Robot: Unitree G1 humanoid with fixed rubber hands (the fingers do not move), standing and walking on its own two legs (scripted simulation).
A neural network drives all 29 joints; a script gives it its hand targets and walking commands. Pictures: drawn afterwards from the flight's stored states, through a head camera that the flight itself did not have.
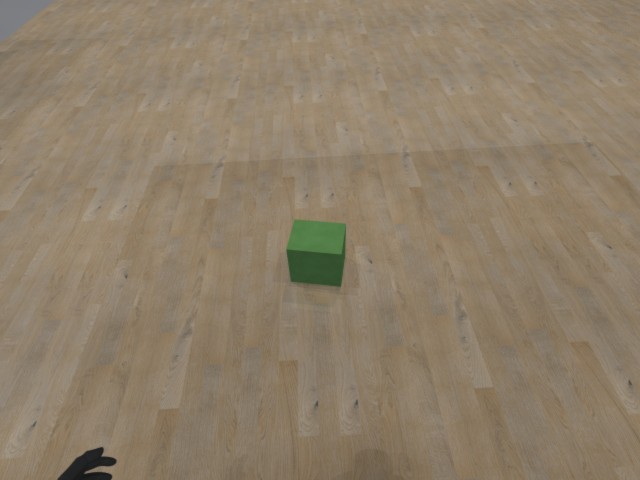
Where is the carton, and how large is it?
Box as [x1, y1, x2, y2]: [286, 219, 345, 286]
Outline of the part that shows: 294,219 286,249 291,281 340,286 344,260 345,224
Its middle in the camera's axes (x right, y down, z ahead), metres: -0.02 +0.03 +1.50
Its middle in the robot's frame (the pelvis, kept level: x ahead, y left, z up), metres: +1.04 +0.01 -0.67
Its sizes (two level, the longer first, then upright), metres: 0.200 0.156 0.194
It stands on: the floor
